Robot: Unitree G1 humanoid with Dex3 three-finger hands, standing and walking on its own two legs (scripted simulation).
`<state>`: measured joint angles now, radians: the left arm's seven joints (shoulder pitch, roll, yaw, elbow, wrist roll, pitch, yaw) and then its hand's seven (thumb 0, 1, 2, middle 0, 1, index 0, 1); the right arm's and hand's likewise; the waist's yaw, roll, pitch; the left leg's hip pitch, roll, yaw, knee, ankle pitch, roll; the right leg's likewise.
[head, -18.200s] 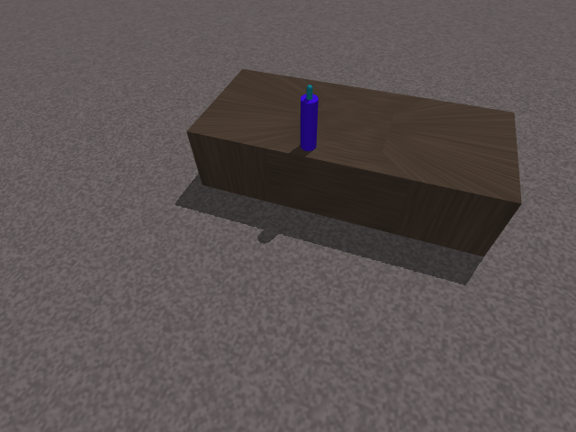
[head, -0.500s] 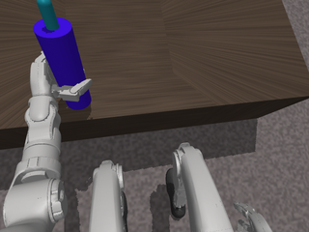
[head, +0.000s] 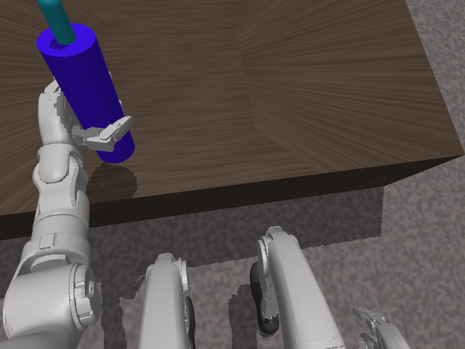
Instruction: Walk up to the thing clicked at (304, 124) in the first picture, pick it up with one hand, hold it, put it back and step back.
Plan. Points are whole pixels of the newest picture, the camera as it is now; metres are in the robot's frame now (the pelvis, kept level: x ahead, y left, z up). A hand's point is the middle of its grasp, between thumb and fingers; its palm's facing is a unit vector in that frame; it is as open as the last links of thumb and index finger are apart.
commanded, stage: lift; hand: left
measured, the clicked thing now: (90, 92) +0.52 +0.16 +0.02
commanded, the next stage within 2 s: hold in 1.84 s
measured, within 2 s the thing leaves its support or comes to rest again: neither
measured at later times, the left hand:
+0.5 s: hand (86, 119) +0.46 +0.15 +0.05, palm faces +0.03 -1.00 -0.03, open 9.6 cm
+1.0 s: hand (29, 141) +0.39 +0.17 +0.15, palm faces +0.02 -1.00 -0.04, open 9.6 cm
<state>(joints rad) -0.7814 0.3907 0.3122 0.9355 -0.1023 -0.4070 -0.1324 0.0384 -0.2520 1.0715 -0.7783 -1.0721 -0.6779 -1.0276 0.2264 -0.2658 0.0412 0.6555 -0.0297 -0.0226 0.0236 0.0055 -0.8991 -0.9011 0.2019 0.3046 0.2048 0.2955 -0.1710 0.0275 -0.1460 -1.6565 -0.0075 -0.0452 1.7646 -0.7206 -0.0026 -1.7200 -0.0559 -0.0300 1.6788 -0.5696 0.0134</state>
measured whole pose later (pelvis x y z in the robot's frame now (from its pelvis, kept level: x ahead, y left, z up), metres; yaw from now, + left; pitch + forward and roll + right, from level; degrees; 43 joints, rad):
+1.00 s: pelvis +0.02 +0.00 +0.14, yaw +1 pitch +18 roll -2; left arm -0.25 0.26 0.10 0.49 -0.16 -0.31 -0.06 0.04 -0.27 1.09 -0.79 -1.07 -0.69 -1.03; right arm 0.21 -0.23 0.02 0.67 0.01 -0.07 -0.03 0.01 -0.91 -0.90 0.20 0.30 0.20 0.30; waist -0.06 0.01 -0.10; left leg -0.97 0.01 -0.05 1.24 -0.58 -0.01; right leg -1.02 -0.03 -0.05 1.16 -0.45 0.02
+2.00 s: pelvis +0.04 +0.00 +0.19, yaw +0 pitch +8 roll -1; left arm -0.11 0.22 0.11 0.44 -0.18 -0.32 -0.12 0.04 -0.28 1.11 -0.79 -1.07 -0.69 -1.03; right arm 0.23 -0.21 0.02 0.68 0.01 -0.08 -0.07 0.01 -0.90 -0.90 0.20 0.30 0.20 0.30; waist -0.04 0.00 -0.02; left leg -0.57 0.02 -0.03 0.91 -0.48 -0.01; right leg -0.63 -0.03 -0.04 0.86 -0.36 0.01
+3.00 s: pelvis +0.04 +0.00 +0.20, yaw +1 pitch +5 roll -1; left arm -0.07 0.21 0.10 0.41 -0.18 -0.31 -0.11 0.04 -0.28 1.11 -0.79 -1.07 -0.69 -1.03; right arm 0.23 -0.21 0.02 0.69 0.00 -0.11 -0.06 0.01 -0.90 -0.90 0.20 0.30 0.20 0.30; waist -0.03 0.00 0.00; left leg -0.47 0.01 -0.03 0.83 -0.44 0.00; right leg -0.53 -0.03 -0.04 0.78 -0.33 0.02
